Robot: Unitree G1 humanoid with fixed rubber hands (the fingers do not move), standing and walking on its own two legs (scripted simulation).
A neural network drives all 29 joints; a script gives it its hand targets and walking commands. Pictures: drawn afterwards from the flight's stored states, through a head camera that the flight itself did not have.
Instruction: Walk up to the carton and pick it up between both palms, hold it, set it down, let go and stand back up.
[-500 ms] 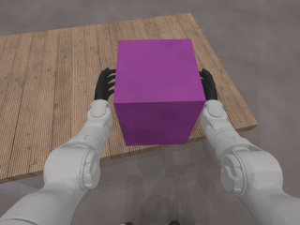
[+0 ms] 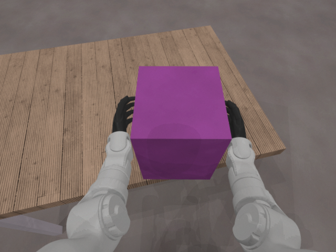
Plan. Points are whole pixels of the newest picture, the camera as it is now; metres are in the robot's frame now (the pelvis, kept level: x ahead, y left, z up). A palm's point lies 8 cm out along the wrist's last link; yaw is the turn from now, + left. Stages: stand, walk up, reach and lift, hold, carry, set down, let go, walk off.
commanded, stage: reach and lift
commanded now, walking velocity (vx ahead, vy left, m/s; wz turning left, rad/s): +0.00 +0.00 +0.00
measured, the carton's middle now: (177, 127) +0.43 +0.01 -0.01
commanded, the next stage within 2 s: none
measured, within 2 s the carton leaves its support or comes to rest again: leaves its support in 1.38 s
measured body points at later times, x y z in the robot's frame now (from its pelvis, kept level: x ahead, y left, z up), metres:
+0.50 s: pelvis +0.00 +0.00 +0.00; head +0.08 +0.01 +0.44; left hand +0.41 +0.15 +0.02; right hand +0.41 -0.14 +0.03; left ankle -0.02 +0.13 -0.75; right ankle +0.00 -0.12 -0.75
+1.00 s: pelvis +0.00 +0.00 +0.00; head +0.08 +0.02 +0.44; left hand +0.41 +0.15 +0.02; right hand +0.41 -0.14 +0.03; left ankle -0.02 +0.13 -0.75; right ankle +0.00 -0.12 -0.75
